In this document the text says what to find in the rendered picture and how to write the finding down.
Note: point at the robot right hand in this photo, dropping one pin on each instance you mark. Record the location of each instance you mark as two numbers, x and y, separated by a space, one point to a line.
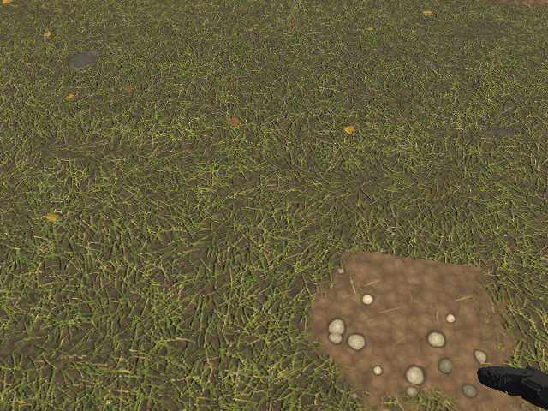
530 383

